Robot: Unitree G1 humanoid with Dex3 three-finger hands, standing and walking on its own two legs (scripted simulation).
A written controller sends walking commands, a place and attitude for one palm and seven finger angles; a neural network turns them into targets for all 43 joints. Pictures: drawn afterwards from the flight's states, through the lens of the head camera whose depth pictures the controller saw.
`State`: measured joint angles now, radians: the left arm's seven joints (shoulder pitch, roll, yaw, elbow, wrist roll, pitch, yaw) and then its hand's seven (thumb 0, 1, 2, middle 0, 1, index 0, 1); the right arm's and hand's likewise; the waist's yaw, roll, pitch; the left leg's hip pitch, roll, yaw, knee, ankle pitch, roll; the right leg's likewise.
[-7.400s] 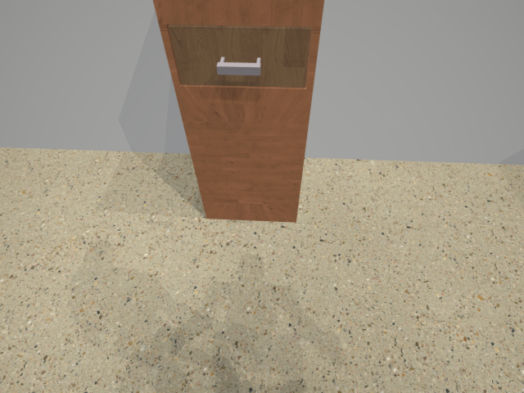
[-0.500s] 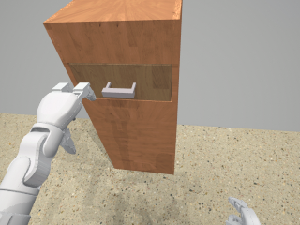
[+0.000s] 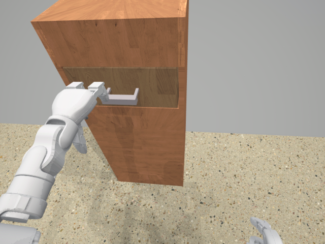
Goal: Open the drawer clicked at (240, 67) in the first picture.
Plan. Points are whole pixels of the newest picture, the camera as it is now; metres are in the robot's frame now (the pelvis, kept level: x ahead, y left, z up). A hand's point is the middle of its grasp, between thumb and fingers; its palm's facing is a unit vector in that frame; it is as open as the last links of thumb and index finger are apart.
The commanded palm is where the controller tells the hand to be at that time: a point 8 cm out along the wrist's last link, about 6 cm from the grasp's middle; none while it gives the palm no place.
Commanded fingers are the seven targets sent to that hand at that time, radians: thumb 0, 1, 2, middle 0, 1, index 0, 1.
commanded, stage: move the hooked fingers above the handle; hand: left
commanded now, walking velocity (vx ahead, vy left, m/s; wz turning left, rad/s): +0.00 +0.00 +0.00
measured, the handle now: (121, 95) +0.56 +0.22 +0.03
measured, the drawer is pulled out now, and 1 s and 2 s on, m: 0.00 0.00 0.00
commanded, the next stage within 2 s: lower the fingers behind the handle in 1.88 s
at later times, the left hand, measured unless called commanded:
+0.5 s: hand (103, 103) +0.44 +0.22 +0.11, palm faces +0.01 -0.02 -1.00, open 13.9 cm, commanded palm +0.42 +0.22 +0.17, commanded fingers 0.00 -0.50 0.30 -0.30 -1.20 -0.30 -1.20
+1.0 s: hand (115, 93) +0.50 +0.21 +0.09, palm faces -0.02 -0.01 -1.00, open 13.9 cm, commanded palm +0.49 +0.21 +0.15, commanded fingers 0.00 -0.50 0.30 -0.30 -1.20 -0.30 -1.20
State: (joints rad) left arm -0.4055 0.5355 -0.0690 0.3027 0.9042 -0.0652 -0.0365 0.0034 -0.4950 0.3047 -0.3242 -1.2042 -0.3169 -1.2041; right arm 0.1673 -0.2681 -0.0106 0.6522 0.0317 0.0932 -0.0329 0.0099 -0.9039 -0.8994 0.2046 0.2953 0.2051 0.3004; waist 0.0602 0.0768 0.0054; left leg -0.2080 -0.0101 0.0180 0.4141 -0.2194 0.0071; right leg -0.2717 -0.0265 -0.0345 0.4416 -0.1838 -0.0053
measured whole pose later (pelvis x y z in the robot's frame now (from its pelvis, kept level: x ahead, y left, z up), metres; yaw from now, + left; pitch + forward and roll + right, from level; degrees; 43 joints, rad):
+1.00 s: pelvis +0.03 +0.01 -0.01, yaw -1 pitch +11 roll +0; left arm -0.81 0.48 -0.11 0.83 1.02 -0.07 0.09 0.00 -0.49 0.31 -0.32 -1.20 -0.32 -1.20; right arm 0.30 -0.26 -0.06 0.68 0.02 0.13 -0.02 0.01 -0.90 -0.90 0.20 0.30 0.21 0.30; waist -0.03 0.05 -0.07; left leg -0.42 0.00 0.04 0.56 -0.33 0.02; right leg -0.48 -0.02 -0.01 0.57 -0.27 0.01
